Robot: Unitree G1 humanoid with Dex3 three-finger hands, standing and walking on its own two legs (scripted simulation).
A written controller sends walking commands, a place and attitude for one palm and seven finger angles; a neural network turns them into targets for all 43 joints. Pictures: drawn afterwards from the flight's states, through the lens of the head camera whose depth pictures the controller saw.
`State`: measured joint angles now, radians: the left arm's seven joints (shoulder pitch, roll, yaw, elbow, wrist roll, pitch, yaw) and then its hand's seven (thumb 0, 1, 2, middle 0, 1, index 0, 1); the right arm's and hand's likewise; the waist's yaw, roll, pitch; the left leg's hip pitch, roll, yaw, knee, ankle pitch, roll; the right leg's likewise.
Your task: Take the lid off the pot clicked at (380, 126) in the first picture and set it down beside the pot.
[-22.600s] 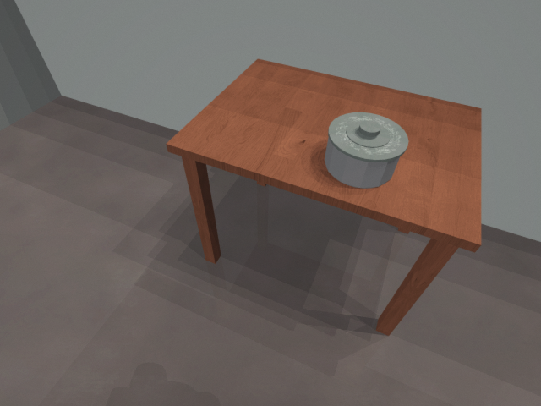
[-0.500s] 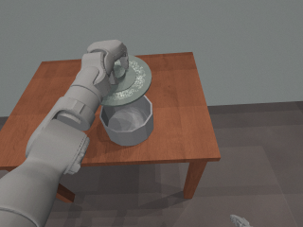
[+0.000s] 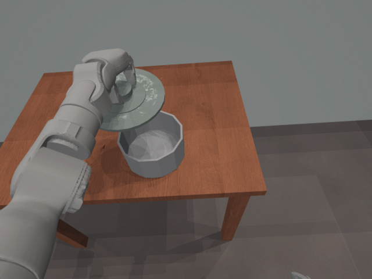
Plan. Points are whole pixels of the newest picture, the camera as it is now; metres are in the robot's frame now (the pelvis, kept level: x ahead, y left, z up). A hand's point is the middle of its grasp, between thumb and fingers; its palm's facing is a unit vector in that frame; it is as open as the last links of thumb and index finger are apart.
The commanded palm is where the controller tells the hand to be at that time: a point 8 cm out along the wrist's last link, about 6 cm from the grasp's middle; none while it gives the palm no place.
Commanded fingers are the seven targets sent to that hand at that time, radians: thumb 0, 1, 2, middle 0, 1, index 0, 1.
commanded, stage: move the lid sideways beside the pot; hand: left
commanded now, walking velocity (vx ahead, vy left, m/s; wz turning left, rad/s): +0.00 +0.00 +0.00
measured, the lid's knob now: (120, 90) +0.51 +0.12 +0.13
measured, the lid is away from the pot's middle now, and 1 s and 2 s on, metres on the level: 0.04 0.17 0.23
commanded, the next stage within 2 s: lower the lid onto the table in 1.68 s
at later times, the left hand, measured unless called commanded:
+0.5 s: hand (86, 88) +0.50 +0.19 +0.16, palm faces -0.32 -0.06 -0.94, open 8.4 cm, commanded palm +0.49 +0.20 +0.23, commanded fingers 0.00 0.54 1.00 -0.88 -1.11 -0.80 -1.07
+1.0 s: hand (57, 96) +0.48 +0.25 +0.16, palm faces -0.34 -0.05 -0.94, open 8.4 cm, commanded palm +0.48 +0.26 +0.23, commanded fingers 0.00 0.54 1.00 -0.88 -1.11 -0.80 -1.07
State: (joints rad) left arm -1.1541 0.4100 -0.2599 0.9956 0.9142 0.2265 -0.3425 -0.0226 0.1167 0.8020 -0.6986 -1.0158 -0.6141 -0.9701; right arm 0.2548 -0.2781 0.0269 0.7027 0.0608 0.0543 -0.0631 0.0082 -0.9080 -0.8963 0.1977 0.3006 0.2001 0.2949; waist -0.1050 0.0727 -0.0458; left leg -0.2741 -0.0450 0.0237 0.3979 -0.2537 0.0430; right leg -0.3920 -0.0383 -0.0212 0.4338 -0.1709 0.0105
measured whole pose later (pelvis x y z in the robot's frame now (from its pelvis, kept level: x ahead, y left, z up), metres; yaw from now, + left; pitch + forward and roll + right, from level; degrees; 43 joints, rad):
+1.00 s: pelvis +0.00 +0.02 +0.00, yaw +1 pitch +8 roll -1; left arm -1.10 0.62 -0.18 0.97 0.94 0.06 -0.42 -0.03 0.12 0.80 -0.70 -1.02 -0.61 -0.97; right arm 0.23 -0.28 0.02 0.68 0.07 0.14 -0.05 0.01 -0.91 -0.90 0.20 0.30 0.20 0.30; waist -0.09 0.05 -0.03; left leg -0.30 -0.05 0.00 0.43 -0.27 0.06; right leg -0.37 -0.05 -0.04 0.39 -0.16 0.03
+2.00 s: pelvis +0.01 +0.03 +0.00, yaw +1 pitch +11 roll -2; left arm -1.12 0.79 -0.09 1.06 0.96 -0.09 -0.44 -0.03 0.12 0.80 -0.70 -1.02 -0.61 -0.97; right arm 0.26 -0.29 0.02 0.70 0.08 0.18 -0.07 0.00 -0.91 -0.90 0.20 0.30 0.20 0.30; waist -0.11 0.03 -0.03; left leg -0.36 -0.04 0.00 0.46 -0.30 0.07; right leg -0.41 -0.04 -0.04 0.37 -0.15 0.03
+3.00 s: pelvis +0.02 +0.02 -0.01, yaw +0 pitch +15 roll -2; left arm -1.03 0.80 -0.06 1.12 0.97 -0.15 -0.38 -0.02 0.13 0.80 -0.70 -1.02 -0.60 -0.97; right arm 0.29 -0.28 0.02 0.72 0.08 0.20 -0.11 0.00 -0.91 -0.90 0.20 0.30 0.20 0.30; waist -0.13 0.03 -0.04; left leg -0.46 -0.03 0.01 0.55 -0.34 0.07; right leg -0.51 -0.02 -0.03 0.44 -0.18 0.03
